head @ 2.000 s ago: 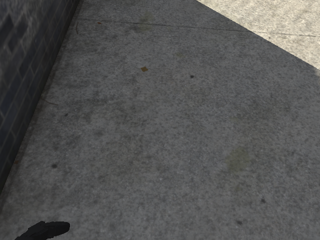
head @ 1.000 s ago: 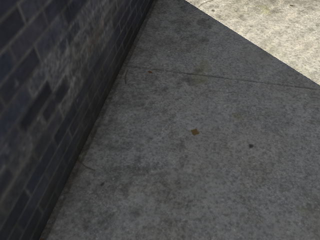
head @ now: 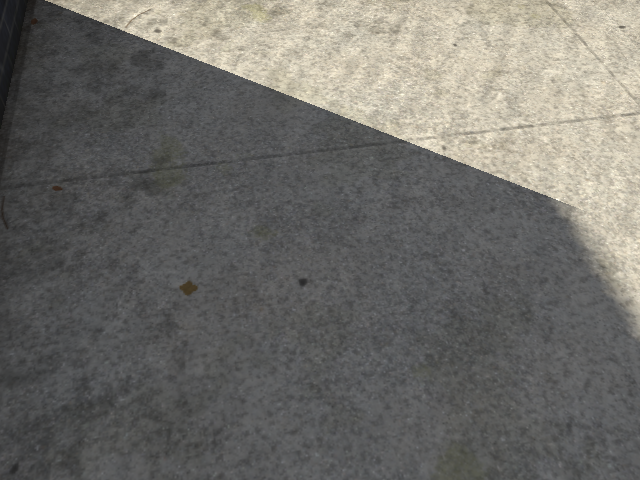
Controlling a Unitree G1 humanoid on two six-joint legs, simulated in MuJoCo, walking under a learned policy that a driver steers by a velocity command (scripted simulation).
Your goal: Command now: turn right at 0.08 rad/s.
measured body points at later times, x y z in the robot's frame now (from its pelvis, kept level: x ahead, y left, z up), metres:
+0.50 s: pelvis +0.00 +0.01 +0.00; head +0.01 +0.02 +0.45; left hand +0.10 +0.28 -0.13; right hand +0.10 -0.25 -0.13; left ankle +0.00 +0.13 -0.74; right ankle +0.00 -0.11 -0.74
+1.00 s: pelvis +0.00 +0.02 +0.00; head +0.01 +0.03 +0.45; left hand +0.05 +0.28 -0.15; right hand +0.05 -0.24 -0.14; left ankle +0.00 +0.13 -0.74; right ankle +0.00 -0.11 -0.74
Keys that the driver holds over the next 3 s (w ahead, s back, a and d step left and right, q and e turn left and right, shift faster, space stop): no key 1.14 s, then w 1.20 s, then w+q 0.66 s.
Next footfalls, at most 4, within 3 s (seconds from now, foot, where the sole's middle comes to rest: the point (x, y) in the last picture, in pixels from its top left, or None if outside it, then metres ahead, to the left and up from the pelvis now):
1.90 left None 0.46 0.11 -0.77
2.42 right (380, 365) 0.77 -0.12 -0.77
2.98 left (262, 277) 1.01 0.16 -0.77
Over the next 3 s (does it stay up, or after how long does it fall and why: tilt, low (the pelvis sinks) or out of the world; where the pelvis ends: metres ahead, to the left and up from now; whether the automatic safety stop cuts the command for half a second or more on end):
stays up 0.89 0.04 -0.02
